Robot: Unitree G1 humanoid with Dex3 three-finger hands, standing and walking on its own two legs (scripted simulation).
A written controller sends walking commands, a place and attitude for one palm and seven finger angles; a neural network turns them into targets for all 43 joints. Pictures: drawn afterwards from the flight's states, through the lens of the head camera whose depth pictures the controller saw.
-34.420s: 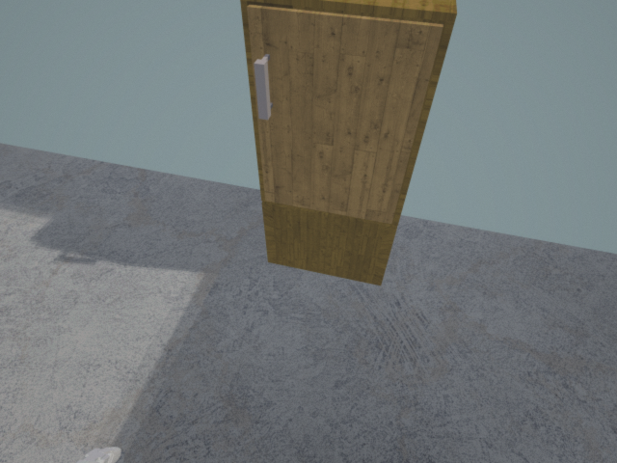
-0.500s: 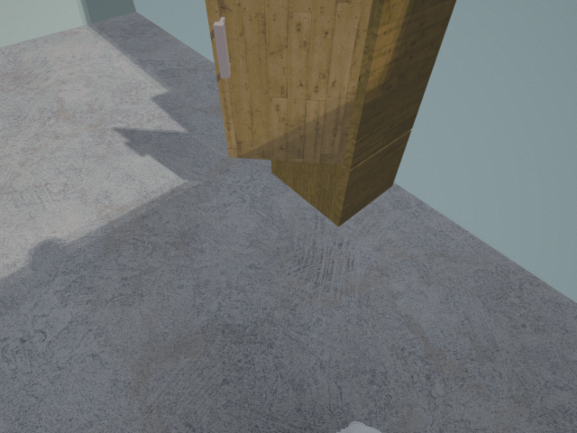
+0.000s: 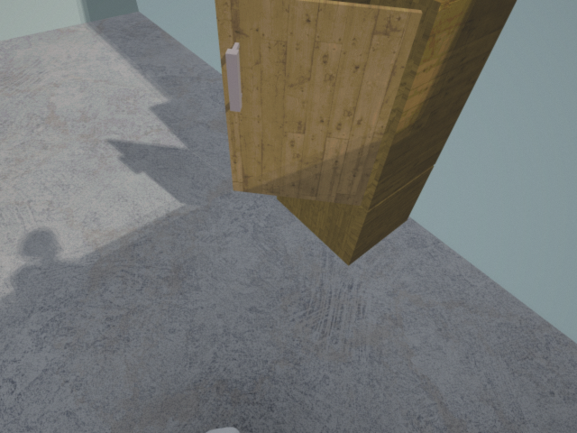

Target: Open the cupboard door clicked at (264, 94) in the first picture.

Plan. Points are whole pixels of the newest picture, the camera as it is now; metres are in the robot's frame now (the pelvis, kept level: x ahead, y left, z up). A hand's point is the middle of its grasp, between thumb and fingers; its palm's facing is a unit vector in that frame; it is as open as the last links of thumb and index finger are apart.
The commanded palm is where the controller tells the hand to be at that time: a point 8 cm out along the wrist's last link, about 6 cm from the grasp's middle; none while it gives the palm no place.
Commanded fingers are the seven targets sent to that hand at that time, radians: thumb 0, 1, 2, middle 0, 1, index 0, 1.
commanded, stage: take the last steps up to it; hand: left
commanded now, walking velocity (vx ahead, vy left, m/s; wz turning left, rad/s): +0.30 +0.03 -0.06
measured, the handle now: (236, 77) +0.84 +0.20 +0.04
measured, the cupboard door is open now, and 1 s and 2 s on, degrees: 43 43 43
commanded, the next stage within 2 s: come to a stop and stand still in 0.48 s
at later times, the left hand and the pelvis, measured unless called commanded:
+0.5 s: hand (207, 334) +0.29 +0.17 -0.15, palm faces -0.03 -0.98 -0.20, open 7.3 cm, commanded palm none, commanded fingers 0.00 0.90 0.90 -0.20 -0.30 -0.20 -0.30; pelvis +0.18 -0.01 +0.00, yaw -2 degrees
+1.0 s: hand (192, 326) +0.31 +0.20 -0.16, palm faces +0.00 -0.97 -0.24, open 7.4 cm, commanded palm none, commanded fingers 0.00 0.90 0.90 -0.20 -0.30 -0.20 -0.30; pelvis +0.26 +0.00 +0.01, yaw -4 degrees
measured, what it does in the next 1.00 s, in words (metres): walks ahead: right foot, then left foot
